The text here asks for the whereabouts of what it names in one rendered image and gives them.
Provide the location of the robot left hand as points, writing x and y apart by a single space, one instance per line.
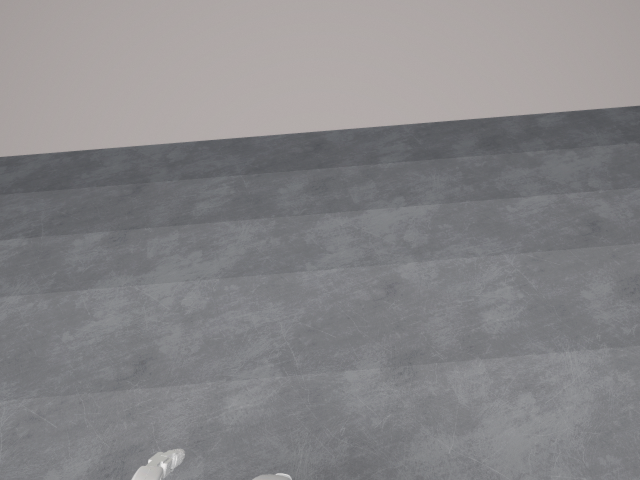
160 465

